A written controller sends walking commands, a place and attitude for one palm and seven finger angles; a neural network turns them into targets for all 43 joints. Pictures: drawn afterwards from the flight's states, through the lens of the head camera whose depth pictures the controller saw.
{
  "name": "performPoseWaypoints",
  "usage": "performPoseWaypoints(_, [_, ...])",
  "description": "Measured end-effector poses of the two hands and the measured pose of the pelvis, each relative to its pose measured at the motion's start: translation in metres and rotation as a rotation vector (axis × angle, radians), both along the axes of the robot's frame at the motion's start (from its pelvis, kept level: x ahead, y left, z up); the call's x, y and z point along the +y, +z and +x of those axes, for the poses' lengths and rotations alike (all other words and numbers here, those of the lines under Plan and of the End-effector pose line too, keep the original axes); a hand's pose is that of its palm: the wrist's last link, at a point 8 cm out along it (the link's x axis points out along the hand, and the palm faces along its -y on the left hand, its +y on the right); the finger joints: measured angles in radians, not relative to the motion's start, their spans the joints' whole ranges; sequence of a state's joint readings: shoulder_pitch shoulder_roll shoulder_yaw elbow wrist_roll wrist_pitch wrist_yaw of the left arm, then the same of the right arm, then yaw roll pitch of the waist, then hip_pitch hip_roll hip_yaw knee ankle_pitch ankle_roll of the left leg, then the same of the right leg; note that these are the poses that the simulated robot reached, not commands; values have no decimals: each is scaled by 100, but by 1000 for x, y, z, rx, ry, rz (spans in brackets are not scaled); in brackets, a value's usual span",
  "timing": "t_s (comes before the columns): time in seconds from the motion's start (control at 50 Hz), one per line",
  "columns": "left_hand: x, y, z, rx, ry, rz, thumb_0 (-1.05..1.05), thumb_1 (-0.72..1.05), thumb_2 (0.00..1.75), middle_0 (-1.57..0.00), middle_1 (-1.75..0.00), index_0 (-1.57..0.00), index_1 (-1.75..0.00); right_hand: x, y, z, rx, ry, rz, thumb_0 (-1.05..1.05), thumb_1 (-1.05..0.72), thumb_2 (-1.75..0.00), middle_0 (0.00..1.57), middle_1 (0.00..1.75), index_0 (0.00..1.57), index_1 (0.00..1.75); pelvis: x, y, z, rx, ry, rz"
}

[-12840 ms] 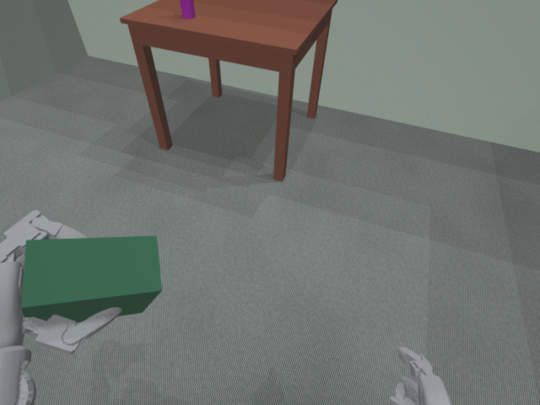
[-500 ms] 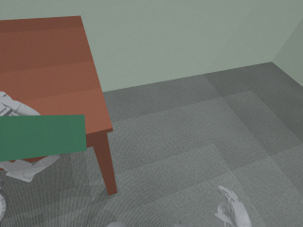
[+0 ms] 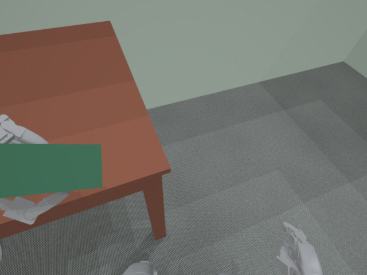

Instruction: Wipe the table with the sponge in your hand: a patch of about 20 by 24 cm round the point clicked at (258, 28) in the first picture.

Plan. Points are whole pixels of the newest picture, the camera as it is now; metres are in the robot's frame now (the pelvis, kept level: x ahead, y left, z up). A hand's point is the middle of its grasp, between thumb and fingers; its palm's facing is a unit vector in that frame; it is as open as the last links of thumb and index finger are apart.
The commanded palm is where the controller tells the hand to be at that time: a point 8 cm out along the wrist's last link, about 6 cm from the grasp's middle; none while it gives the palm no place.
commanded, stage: shuffle to correct the standing spot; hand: left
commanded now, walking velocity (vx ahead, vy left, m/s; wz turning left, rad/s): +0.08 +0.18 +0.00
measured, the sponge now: (64, 170) +0.24 +0.21 +0.16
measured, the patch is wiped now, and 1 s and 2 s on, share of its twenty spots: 0.00 0.00 0.00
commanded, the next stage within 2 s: come to a stop and stand still in 0.08 s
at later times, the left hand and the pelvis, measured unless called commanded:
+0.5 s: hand out of the picture +0.25 +0.33 +0.20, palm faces +0.37 -0.85 -0.37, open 10.3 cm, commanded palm +0.19 +0.37 +0.20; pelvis +0.02 +0.09 +0.02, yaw -1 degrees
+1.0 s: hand out of the picture +0.26 +0.33 +0.19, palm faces +0.39 -0.85 -0.36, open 10.3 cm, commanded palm +0.20 +0.37 +0.20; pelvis +0.04 +0.09 +0.03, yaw -1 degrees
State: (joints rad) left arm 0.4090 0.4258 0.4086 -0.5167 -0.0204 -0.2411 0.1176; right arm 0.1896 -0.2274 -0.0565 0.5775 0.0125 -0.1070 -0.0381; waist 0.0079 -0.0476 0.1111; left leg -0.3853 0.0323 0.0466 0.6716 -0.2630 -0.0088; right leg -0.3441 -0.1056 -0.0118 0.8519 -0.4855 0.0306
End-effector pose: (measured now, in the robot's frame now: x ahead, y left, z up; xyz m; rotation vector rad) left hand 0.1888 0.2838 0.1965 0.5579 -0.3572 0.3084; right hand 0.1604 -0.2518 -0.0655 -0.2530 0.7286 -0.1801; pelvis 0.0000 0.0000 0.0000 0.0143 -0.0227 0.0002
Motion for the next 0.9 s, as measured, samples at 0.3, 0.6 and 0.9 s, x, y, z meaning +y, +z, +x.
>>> performPoseWaypoints(0.3, [70,-4,5,-2,60,-84,-2,-51,100,-70,-135,-74,-135,104,-7,23,22,102,76,1,-90,-90,21,30,20,30,70,3,21,26,5,-22])
performPoseWaypoints(0.6, [84,15,19,44,-20,-41,-2,-51,100,-70,-135,-74,-135,130,19,18,-44,54,89,1,-90,-90,21,30,20,30,89,20,23,25,-32,-24])
performPoseWaypoints(0.9, [86,-1,24,90,50,-175,-2,-51,100,-70,-135,-74,-135,104,24,23,-17,7,11,1,-91,-90,20,30,20,30,91,27,35,24,-12,-26])
